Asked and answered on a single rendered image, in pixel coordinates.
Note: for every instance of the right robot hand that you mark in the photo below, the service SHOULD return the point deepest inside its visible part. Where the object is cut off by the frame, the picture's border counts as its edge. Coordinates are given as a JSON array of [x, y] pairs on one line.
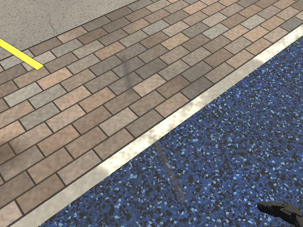
[[284, 210]]

